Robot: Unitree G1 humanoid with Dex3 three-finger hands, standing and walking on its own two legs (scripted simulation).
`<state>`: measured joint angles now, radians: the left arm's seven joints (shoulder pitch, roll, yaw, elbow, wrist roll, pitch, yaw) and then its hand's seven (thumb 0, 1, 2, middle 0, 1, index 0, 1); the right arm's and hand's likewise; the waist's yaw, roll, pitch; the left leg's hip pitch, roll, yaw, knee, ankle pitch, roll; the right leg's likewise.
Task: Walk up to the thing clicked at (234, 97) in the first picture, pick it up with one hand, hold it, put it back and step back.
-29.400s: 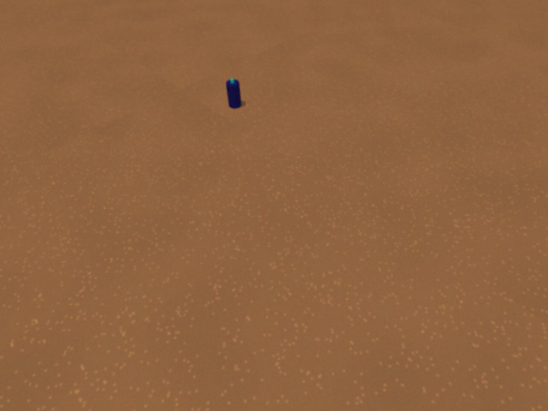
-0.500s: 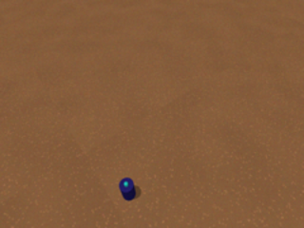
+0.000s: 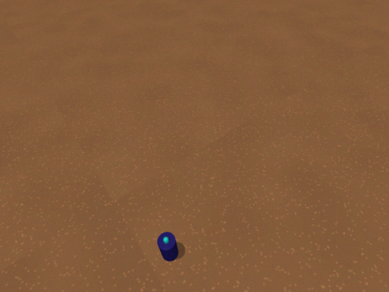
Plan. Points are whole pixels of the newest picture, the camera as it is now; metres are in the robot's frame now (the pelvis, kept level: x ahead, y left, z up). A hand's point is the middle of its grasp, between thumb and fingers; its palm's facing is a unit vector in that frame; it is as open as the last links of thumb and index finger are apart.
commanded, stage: stand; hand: left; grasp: from the side
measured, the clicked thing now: (168, 246) +0.44 +0.18 -0.68
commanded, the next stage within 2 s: step back in 1.20 s
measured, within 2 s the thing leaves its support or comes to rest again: neither
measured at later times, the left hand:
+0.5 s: hand out of the picture +0.08 +0.24 -0.16, palm faces -0.02 -0.94 -0.34, open 7.4 cm
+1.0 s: hand out of the picture +0.08 +0.24 -0.15, palm faces -0.01 -0.94 -0.34, open 7.4 cm
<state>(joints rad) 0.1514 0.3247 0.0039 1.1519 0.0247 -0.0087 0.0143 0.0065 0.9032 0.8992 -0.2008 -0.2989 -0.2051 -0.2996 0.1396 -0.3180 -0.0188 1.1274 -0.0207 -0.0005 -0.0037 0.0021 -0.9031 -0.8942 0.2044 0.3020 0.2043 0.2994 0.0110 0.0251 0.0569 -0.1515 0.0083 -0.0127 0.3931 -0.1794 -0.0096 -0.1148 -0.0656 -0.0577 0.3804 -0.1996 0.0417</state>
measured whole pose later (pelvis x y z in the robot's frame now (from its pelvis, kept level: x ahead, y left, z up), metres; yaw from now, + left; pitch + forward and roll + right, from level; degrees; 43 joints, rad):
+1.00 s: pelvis +0.02 -0.01 +0.00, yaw +0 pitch -3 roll +0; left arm 0.12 0.33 0.01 1.16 0.01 -0.01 0.00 0.01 0.90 0.90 -0.20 -0.30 -0.20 -0.30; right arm 0.11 -0.34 0.00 1.15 -0.01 -0.01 0.00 0.00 -0.90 -0.89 0.20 0.30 0.20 0.30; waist 0.01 0.02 0.05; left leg -0.12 0.02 -0.01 0.34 -0.17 -0.02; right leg -0.09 -0.05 -0.06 0.33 -0.20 0.03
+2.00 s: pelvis -0.11 +0.03 -0.02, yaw -3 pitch -2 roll +0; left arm 0.15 0.34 0.06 0.86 0.02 0.03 0.01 0.01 0.90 0.90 -0.20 -0.30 -0.21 -0.30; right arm 0.14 -0.38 -0.05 0.88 0.01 0.05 -0.02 0.00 -0.90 -0.89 0.21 0.30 0.21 0.30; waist 0.00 0.02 0.17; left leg -0.47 -0.11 -0.10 1.10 -0.51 0.01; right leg -0.29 0.00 0.05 0.66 -0.34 -0.02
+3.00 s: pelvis -0.39 +0.04 -0.02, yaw -1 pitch -3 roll +0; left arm 0.10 0.39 0.07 0.78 0.01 0.08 0.02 0.01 0.90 0.90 -0.20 -0.30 -0.21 -0.30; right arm 0.21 -0.36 -0.04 0.87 -0.03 0.01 -0.01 0.00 -0.90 -0.89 0.21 0.30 0.21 0.30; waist -0.01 -0.04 0.18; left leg -0.31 -0.04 -0.02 0.68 -0.31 0.04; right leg -0.47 0.05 0.12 1.02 -0.53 -0.02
